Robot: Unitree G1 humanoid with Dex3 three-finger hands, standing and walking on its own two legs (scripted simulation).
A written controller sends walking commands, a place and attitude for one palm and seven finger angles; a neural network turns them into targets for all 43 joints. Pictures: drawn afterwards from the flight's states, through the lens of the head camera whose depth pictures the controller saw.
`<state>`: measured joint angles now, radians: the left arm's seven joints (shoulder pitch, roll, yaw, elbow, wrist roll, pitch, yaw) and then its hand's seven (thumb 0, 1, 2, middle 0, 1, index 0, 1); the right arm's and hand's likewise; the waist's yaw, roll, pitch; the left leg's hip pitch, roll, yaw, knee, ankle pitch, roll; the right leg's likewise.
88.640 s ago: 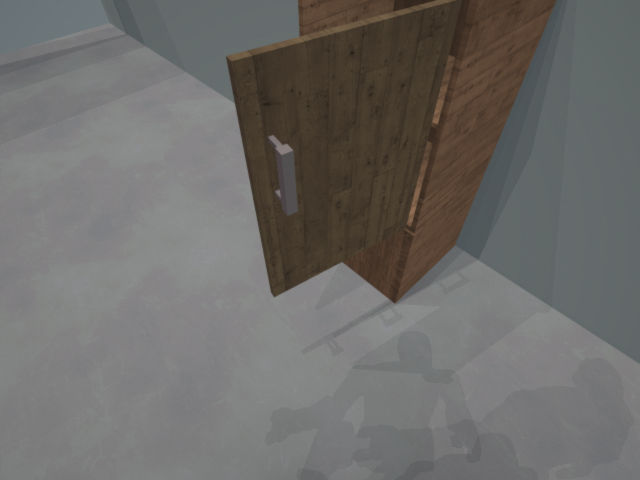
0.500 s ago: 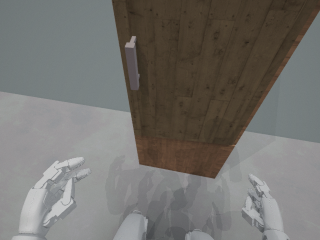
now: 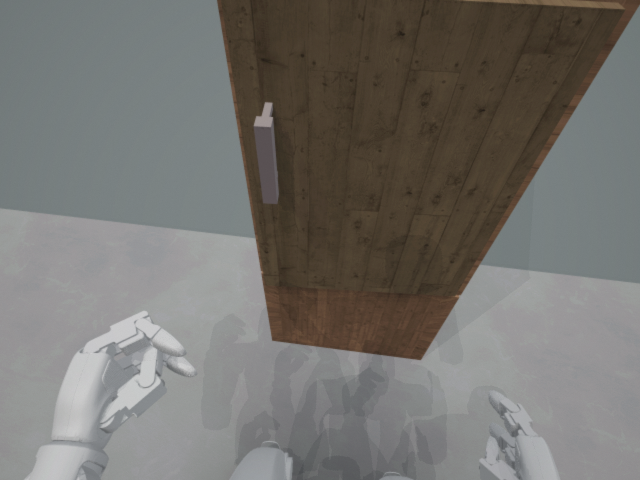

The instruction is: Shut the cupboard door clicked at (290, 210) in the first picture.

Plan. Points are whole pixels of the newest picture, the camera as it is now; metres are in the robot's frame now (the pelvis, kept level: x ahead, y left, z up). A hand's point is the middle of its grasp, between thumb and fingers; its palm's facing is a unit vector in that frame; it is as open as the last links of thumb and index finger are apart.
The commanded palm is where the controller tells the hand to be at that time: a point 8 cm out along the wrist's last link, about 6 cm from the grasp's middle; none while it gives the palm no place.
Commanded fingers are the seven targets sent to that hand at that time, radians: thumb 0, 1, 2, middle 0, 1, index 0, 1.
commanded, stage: raise the hand and make a fist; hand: left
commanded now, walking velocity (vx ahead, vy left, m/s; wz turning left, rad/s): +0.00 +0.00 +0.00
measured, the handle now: (269, 154) +0.51 +0.11 +0.12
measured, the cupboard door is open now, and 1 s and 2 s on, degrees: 4 4 4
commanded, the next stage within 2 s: bring the fist close to the handle in 0.92 s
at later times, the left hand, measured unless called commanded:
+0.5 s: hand (150, 348) +0.22 +0.18 +0.12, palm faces +0.02 -1.00 -0.05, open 3.1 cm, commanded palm +0.20 +0.23 +0.12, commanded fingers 0.00 0.90 0.90 -1.30 -1.50 -1.30 -1.50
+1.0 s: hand (176, 336) +0.24 +0.16 +0.12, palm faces +0.01 -1.00 -0.04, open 3.1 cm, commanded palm +0.21 +0.22 +0.12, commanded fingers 0.00 0.90 0.90 -1.30 -1.50 -1.30 -1.50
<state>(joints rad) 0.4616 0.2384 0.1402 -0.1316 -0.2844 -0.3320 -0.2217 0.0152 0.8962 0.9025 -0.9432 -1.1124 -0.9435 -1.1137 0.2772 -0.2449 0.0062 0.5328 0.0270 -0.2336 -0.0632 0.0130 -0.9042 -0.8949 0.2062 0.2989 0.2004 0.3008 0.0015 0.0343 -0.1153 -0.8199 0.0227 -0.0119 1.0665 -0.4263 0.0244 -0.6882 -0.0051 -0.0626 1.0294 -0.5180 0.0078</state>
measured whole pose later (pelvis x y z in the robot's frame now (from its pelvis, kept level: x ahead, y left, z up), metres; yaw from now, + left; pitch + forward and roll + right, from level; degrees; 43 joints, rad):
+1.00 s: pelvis +0.01 -0.02 +0.03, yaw +0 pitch +5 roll -1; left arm 0.35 0.24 0.17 -0.09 -0.30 -0.22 -0.24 0.02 0.89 0.90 -1.30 -1.50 -1.30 -1.50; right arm 0.27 -0.25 0.04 0.54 0.04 -0.22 -0.06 0.01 -0.91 -0.90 0.21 0.30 0.20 0.30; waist 0.01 0.05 -0.08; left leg -0.60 0.03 -0.01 0.88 -0.37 -0.01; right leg -0.49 0.00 -0.06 0.86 -0.47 -0.02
